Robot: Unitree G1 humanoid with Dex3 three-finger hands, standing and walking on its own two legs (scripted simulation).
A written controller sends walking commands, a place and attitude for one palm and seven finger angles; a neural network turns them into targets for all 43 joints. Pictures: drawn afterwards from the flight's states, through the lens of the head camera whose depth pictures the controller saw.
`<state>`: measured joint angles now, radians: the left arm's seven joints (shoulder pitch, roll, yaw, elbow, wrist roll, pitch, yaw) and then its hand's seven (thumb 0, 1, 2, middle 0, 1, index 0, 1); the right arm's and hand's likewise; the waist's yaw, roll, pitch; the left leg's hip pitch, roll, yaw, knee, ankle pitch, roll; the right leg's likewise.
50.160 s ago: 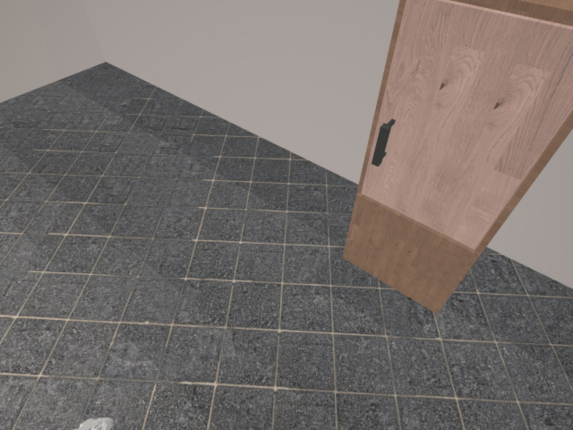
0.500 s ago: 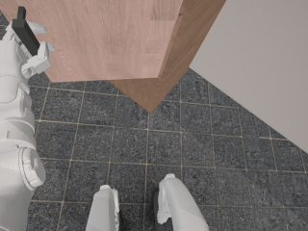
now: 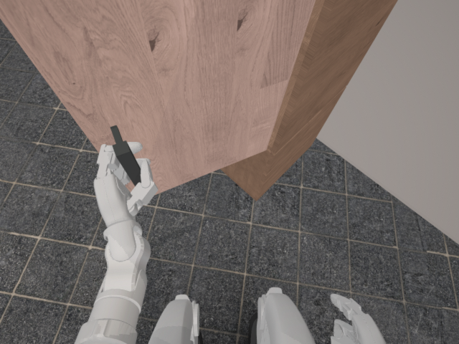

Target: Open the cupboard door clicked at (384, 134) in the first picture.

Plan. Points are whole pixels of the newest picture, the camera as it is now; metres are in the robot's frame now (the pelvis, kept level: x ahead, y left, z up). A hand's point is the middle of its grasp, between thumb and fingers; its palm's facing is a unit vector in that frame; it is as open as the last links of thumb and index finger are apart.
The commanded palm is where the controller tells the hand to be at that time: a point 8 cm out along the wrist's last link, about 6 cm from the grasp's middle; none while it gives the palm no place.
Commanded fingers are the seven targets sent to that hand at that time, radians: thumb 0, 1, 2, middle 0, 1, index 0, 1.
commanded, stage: pull the door open along its arc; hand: left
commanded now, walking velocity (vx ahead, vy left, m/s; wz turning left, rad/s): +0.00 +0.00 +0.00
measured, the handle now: (128, 158) +0.42 +0.19 +0.01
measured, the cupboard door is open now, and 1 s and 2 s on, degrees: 70 90 95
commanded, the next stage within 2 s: open thumb and fingers to let go in 0.28 s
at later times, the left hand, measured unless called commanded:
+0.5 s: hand (200, 233) +0.29 +0.06 +0.00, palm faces +0.43 -0.90 -0.02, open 6.1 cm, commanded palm +0.24 +0.10 +0.00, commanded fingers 0.00 0.41 0.69 -0.37 -1.30 -0.37 -1.30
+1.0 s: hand (197, 231) +0.30 +0.06 +0.01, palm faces +0.40 -0.91 -0.01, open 13.6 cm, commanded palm +0.25 +0.10 +0.00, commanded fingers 0.00 -0.50 0.30 -0.22 -0.70 -0.22 -0.70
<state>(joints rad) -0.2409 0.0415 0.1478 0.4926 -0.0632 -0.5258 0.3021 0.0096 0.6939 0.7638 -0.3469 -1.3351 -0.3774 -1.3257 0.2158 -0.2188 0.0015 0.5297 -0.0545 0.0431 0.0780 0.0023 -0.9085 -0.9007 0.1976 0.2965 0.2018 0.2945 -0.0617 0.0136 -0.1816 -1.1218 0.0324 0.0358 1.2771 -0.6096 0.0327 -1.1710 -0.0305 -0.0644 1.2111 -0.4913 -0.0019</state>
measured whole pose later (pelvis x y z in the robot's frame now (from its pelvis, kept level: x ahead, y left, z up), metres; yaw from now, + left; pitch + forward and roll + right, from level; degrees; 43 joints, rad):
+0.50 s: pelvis +0.00 -0.04 -0.01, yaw +4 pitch +23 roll +1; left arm 0.05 -0.10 -0.18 0.35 0.16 -0.55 0.60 0.00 0.67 0.78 -0.36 -1.31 -0.36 -1.33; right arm 0.11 -0.17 0.00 0.60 -0.10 -0.09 0.03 0.01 -0.91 -0.90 0.20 0.30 0.20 0.29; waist 0.00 0.00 -0.20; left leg -1.10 0.01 -0.02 1.30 -0.61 -0.03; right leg -1.15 -0.06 -0.12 1.29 -0.55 -0.06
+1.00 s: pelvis -0.02 -0.04 -0.01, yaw +4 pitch +22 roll +0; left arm -0.04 -0.08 -0.15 0.42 0.10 -0.53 0.57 -0.01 -0.41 0.34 -0.29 -1.08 -0.33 -1.09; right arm 0.18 -0.19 -0.02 0.62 -0.09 -0.09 0.02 0.01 -0.91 -0.90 0.20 0.30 0.20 0.29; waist -0.02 0.01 -0.18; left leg -1.09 0.01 -0.02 1.29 -0.58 -0.02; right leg -1.14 -0.05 -0.11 1.28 -0.52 -0.06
